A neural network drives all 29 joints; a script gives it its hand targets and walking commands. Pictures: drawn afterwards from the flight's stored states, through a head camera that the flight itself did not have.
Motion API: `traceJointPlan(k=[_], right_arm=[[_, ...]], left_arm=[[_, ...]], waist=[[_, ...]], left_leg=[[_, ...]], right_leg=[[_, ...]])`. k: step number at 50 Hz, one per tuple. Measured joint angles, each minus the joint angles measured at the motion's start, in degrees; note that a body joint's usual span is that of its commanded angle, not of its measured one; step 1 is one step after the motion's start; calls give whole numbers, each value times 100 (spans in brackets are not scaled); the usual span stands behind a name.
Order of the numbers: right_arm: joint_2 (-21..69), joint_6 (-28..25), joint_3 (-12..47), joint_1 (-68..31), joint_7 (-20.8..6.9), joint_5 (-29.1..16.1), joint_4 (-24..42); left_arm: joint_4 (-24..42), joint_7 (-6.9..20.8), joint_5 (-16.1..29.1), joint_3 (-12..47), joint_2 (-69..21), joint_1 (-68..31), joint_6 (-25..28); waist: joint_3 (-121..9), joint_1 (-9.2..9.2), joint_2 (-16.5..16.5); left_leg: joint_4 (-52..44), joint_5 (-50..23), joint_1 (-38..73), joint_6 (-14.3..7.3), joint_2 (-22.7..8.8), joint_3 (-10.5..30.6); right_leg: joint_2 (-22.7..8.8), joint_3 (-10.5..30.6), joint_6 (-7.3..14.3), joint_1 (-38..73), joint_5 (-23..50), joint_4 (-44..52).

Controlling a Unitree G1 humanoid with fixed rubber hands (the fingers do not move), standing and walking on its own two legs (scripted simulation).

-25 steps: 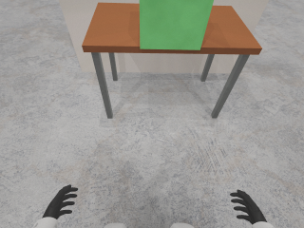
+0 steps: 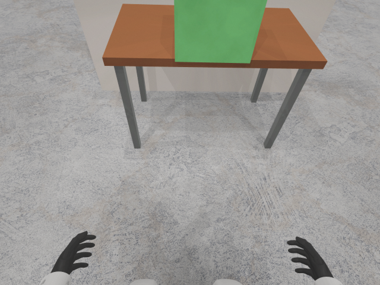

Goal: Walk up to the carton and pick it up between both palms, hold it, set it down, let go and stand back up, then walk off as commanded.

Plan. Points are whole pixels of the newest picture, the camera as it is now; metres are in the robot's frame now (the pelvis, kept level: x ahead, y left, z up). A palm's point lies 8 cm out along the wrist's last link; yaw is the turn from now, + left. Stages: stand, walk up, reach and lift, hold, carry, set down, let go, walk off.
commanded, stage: stand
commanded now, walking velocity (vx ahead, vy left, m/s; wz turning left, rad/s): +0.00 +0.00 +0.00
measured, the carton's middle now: (213, 10) +1.08 -0.09 +0.08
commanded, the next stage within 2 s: walk up in 0.40 s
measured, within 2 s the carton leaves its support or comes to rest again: neither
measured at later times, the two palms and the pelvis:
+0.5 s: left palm (63, 273) +0.15 +0.26 -0.08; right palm (324, 275) +0.15 -0.28 -0.07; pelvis +0.00 +0.00 +0.00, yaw +0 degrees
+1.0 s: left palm (77, 254) +0.18 +0.23 -0.06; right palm (364, 276) +0.15 -0.38 -0.08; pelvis +0.06 -0.06 +0.00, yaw -1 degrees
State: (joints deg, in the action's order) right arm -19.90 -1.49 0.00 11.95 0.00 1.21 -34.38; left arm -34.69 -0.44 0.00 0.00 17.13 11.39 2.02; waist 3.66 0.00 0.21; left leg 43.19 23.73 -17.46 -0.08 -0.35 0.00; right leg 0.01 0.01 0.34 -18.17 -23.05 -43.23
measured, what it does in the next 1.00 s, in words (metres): lifts its left foot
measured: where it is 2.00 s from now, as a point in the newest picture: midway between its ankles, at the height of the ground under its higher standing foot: (191, 277)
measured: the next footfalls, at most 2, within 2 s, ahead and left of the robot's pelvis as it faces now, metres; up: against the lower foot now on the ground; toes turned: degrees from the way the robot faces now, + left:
left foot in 1.28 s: +0.31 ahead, +0.08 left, +0.00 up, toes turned -1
right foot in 1.60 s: +0.22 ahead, -0.15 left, +0.00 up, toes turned -1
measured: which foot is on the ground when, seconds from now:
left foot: down 0.00-0.84, up 0.86-1.00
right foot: down 0.00-1.00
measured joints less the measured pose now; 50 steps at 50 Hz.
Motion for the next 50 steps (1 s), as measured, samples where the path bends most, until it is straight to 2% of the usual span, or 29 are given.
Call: traceJointPlan(k=[30, 33, 37, 39, 41, 43, 47, 50], right_arm=[[-81, -33, 0, -3, 0, 0, 0], [-93, -150, 0, 148, 0, 0, 0], [-286, -289, -1, 579, 0, 3, -2], [-422, -298, -1, 802, 0, 5, -2], [-544, -298, -1, 1010, -3, 5, 0], [-661, -284, -1, 1064, -5, 6, -4], [-722, -234, -1, 1002, -5, 5, 0], [-730, -233, -1, 841, -5, 5, 2]], left_arm=[[-136, 0, 0, 0, 9, 0, 0], [-137, 131, 0, 0, 80, 2, 1], [-137, 249, 0, -1, 307, 3, 23], [-135, 316, 0, -1, 442, 4, 57], [-132, 367, 0, -1, 556, 10, 92], [-135, 370, 0, 0, 580, 28, 202], [-138, 322, 0, -1, 580, 312, 257], [-138, 206, 0, 0, 580, 542, 257]], waist=[[-41, 0, 3], [-127, 2, 56], [-43, 3, 118], [16, 1, 133], [-69, -3, 169], [-42, -4, 119], [-120, -7, 45], [-131, -4, -91]], left_leg=[[0, -17, 6, 5, -1, 0], [24, 62, 58, -76, 23, 1], [25, 216, 309, -188, -27, 4], [24, 287, 430, -189, -104, 2], [25, 348, 420, -116, -172, -3], [376, 427, 315, -148, -273, -3], [1687, 126, -463, -171, -39, -4], [1791, 13, -1010, -163, 44, 3]], right_leg=[[0, 0, 3, 0, 9, -12], [1, 3, 172, 3, -265, -174], [0, 2, 188, -151, -445, -1025], [-1, 6, 188, -158, -448, -1008], [-3, 11, 195, -161, -453, -527], [77, -37, 215, -146, -106, -325], [90, -51, 249, -131, -183, -269], [128, -55, 252, -85, -86, 23]])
